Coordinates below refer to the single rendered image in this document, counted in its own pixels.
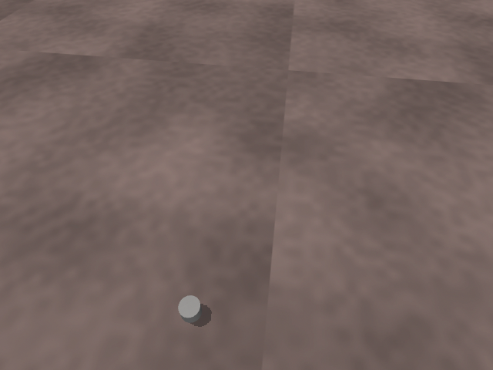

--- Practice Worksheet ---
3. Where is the tin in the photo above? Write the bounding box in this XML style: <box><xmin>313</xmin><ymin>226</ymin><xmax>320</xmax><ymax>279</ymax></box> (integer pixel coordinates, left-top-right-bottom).
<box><xmin>178</xmin><ymin>295</ymin><xmax>202</xmax><ymax>323</ymax></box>

